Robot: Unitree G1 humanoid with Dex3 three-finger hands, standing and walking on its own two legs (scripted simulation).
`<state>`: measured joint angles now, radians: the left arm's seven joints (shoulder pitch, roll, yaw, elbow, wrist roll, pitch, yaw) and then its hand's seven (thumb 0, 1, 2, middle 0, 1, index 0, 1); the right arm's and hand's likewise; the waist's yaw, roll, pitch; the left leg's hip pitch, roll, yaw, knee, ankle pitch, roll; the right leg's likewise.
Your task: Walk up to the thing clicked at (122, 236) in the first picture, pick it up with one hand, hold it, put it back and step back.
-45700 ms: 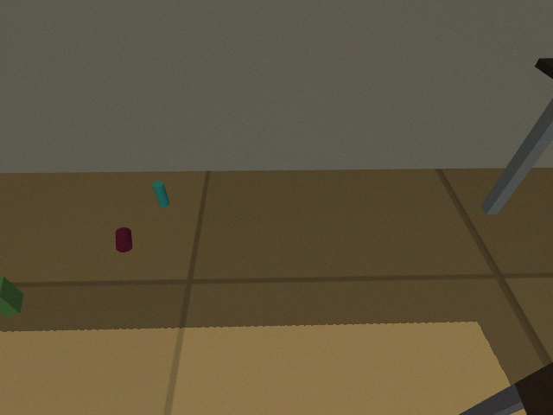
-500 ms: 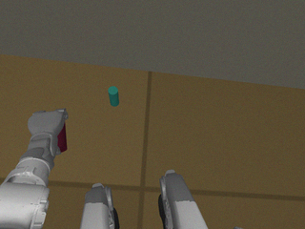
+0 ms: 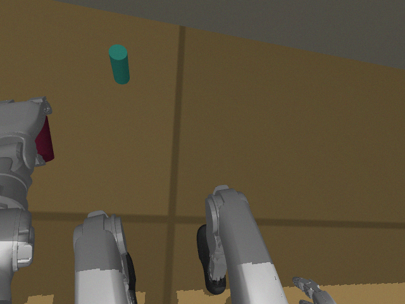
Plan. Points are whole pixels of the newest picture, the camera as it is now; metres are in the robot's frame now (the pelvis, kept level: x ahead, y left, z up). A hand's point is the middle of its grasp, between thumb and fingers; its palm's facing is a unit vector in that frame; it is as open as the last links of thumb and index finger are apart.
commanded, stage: crouch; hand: left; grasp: from above
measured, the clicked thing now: (32, 138) +0.49 +0.26 -0.19
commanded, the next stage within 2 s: lower in 0.76 s
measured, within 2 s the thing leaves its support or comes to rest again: neither
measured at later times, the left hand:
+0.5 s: hand (40, 141) +0.49 +0.26 -0.23, palm faces -0.44 -0.04 -0.90, open 11.9 cm
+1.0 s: hand (43, 142) +0.50 +0.27 -0.26, palm faces -0.46 -0.04 -0.89, open 11.9 cm
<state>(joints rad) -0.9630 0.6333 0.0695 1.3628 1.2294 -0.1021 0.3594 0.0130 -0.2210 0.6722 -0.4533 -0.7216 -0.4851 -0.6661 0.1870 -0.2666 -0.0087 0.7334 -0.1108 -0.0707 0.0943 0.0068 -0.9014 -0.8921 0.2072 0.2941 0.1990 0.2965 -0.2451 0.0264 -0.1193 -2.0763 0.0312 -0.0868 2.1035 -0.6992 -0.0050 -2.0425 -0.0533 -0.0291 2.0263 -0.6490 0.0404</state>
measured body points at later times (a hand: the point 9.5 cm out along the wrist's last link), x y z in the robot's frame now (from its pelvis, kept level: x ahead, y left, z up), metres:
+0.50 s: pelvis -0.01 +0.00 -0.07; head +0.24 +0.05 +0.30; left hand +0.51 +0.26 -0.18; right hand +0.00 -0.28 -0.17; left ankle +0.07 +0.12 -0.39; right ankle +0.09 -0.14 -0.39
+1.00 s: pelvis -0.01 +0.00 -0.09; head +0.26 +0.06 +0.27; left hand +0.52 +0.27 -0.21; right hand -0.01 -0.27 -0.18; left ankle +0.07 +0.12 -0.39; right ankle +0.09 -0.14 -0.39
